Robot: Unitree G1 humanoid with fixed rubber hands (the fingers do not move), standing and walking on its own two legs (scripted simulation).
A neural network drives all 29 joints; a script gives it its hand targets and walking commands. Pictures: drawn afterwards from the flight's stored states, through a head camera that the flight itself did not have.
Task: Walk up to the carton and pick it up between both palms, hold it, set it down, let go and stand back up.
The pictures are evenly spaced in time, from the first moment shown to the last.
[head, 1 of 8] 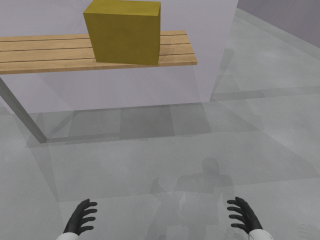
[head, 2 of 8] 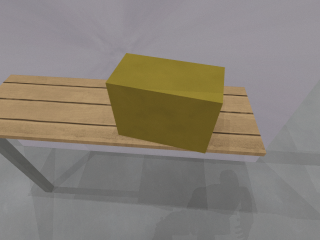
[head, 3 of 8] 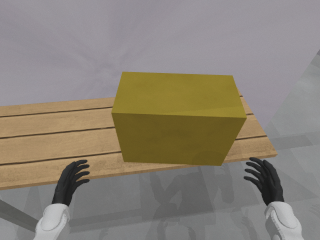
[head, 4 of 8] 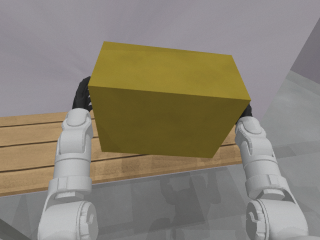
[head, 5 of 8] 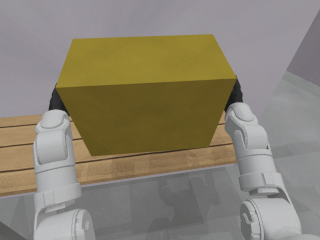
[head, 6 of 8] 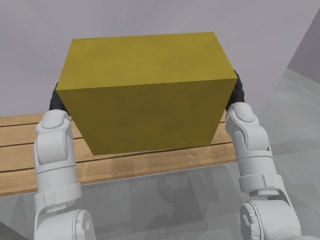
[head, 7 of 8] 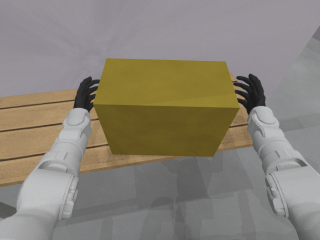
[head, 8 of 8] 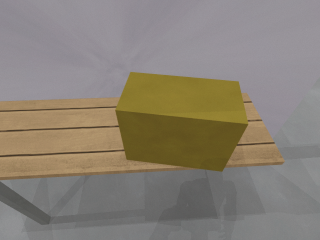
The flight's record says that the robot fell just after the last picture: no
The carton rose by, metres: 0.19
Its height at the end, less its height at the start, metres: +0.00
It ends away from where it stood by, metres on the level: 0.01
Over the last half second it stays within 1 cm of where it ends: yes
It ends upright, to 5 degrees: yes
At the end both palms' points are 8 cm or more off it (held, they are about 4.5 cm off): yes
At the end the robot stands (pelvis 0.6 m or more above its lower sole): yes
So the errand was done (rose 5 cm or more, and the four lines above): yes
